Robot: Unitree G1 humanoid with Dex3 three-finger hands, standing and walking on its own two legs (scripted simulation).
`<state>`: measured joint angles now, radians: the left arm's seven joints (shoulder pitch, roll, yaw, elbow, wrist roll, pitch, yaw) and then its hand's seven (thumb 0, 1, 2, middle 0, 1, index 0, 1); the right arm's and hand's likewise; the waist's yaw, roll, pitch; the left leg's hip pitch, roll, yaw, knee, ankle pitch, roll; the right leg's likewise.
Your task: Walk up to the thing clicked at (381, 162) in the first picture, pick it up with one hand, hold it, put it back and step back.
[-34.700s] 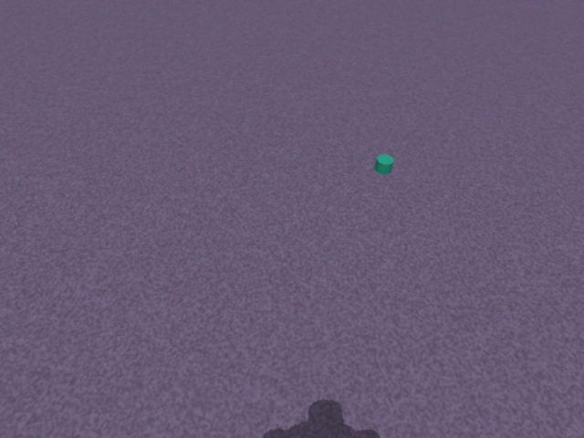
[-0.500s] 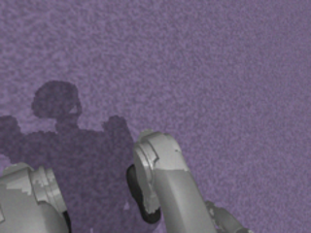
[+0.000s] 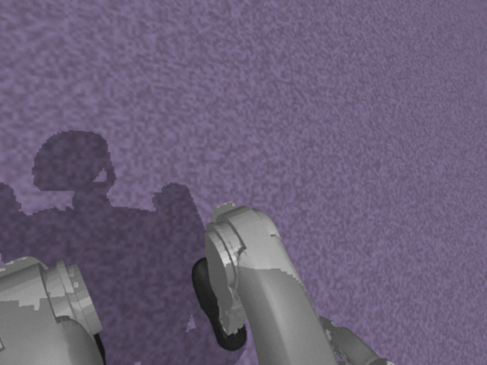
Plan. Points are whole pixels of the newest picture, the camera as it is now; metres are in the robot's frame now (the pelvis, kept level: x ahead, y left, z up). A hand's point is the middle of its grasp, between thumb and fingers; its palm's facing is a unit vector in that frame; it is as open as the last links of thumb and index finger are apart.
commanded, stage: open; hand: left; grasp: from above
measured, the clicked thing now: out of the picture +0.44 +0.36 -0.27
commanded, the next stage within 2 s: withdraw in 0.48 s
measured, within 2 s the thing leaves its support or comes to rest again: neither
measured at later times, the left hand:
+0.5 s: hand out of the picture +0.44 +0.35 -0.23, palm faces -0.43 -0.17 -0.89, open 14.0 cm
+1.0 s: hand out of the picture +0.45 +0.38 -0.14, palm faces -0.29 -0.09 -0.95, open 14.2 cm
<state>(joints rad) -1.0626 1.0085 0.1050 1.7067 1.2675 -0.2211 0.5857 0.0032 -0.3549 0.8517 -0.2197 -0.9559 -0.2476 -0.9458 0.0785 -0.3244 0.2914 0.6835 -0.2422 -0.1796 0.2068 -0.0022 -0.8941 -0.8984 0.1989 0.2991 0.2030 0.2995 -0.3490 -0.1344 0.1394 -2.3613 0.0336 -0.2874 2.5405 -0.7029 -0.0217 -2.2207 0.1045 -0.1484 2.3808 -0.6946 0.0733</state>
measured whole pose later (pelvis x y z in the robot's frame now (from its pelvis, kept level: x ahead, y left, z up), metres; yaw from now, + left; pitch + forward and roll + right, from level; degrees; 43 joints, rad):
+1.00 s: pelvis +0.00 +0.00 +0.02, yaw +3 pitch +32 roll -12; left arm -0.91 0.85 0.10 1.26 1.19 -0.12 0.38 0.00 -0.52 0.97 -0.09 -1.01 -0.09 -1.01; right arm 0.14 -0.29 0.15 0.68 -0.15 -0.10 0.23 0.00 -0.90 -0.90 0.20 0.30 0.20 0.30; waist -0.25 -0.03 -0.02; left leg -2.36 0.02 -0.23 2.47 -0.69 -0.02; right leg -2.23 0.07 -0.11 2.35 -0.71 0.06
